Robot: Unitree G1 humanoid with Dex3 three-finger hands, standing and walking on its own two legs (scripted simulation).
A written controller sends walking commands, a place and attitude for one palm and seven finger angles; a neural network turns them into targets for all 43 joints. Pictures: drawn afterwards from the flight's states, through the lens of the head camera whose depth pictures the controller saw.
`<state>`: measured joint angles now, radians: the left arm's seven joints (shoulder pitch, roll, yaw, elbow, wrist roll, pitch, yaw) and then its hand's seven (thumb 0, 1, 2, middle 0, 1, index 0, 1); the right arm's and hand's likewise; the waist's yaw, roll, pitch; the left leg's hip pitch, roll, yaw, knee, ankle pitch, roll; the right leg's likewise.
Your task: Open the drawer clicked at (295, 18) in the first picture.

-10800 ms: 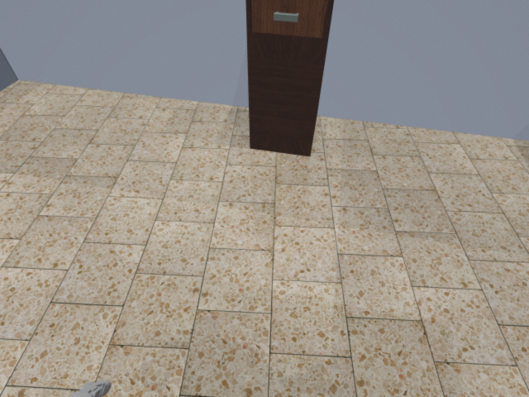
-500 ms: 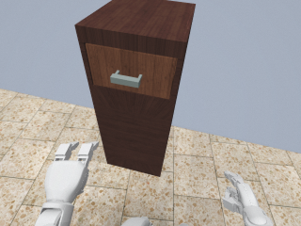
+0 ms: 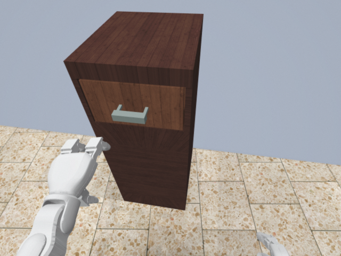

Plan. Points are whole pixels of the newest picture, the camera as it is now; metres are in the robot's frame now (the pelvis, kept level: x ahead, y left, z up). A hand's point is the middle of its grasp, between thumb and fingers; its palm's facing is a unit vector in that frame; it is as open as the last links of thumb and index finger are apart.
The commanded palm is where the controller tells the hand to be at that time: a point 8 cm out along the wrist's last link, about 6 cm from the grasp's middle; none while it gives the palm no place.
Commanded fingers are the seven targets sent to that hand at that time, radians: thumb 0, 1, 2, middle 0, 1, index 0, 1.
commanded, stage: raise the hand with hooked fingers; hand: left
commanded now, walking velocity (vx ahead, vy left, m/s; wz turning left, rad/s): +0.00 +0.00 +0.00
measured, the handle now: (131, 112) +0.51 +0.21 +0.03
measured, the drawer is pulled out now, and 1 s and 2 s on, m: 0.00 0.00 0.00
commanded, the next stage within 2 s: move the hooked fingers above the handle in 0.84 s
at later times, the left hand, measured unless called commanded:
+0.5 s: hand (98, 118) +0.36 +0.22 +0.15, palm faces +0.08 -0.07 -0.99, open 13.8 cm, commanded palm +0.31 +0.22 +0.20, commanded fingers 0.00 -0.50 0.30 -0.30 -1.20 -0.30 -1.20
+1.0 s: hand (110, 128) +0.34 +0.19 +0.14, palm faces +0.07 -0.08 -0.99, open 13.8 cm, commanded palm +0.31 +0.20 +0.20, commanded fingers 0.00 -0.50 0.30 -0.30 -1.20 -0.30 -1.20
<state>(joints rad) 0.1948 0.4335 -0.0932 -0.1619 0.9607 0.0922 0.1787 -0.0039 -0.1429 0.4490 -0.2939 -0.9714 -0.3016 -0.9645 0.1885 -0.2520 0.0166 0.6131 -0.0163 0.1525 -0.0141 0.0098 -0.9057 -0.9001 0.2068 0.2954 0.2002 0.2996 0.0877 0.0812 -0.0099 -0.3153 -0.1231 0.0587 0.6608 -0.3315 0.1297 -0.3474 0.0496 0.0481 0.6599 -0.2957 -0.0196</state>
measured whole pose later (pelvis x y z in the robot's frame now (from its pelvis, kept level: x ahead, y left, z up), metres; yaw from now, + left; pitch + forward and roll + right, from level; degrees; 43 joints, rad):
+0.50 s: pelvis +0.05 -0.03 +0.02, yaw +3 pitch +2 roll -1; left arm -0.18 0.57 -0.05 -0.05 0.85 0.10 -0.07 -0.01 -0.49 0.30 -0.32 -1.20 -0.32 -1.19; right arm 0.08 -0.25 0.05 0.57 0.01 0.19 -0.01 0.01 -0.91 -0.90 0.21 0.30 0.20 0.30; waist 0.08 0.09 -0.01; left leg -0.21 -0.12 -0.03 0.46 -0.28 0.10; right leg -0.23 0.05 -0.01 0.45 -0.26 -0.04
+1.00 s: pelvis +0.03 -0.06 +0.02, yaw +2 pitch +2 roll +0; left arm -0.15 0.54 -0.04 0.00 0.85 0.07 -0.03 -0.01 -0.49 0.30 -0.31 -1.20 -0.32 -1.20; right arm 0.12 -0.27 0.02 0.58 0.03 0.22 0.00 0.01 -0.91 -0.90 0.20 0.29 0.20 0.30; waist 0.07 0.08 -0.02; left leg -0.25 -0.10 -0.02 0.49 -0.27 0.08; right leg -0.28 0.07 -0.01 0.50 -0.25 -0.07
